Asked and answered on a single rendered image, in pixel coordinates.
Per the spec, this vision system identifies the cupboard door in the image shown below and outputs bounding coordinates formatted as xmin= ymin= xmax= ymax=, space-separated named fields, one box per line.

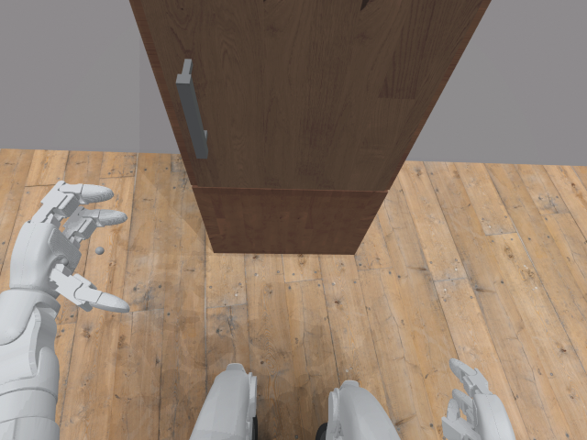
xmin=140 ymin=0 xmax=483 ymax=192

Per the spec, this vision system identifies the right robot thigh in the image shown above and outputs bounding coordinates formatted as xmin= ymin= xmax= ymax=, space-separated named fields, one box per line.
xmin=328 ymin=386 xmax=401 ymax=440

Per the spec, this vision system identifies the robot thigh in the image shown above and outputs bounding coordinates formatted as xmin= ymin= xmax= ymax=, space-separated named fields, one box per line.
xmin=328 ymin=386 xmax=401 ymax=440
xmin=189 ymin=369 xmax=257 ymax=440

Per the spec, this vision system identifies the left robot thigh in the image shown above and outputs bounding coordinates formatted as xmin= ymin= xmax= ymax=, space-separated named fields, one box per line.
xmin=189 ymin=369 xmax=257 ymax=440

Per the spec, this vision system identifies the robot left hand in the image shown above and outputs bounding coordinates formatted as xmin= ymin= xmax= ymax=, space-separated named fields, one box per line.
xmin=9 ymin=181 xmax=130 ymax=313

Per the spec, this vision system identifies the robot right hand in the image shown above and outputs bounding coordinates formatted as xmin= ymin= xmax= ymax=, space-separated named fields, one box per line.
xmin=441 ymin=358 xmax=515 ymax=440

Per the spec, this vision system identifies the handle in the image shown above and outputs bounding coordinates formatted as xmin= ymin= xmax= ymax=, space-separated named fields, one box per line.
xmin=176 ymin=59 xmax=208 ymax=159

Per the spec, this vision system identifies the left robot forearm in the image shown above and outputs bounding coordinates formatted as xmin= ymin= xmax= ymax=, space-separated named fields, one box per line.
xmin=0 ymin=288 xmax=61 ymax=440

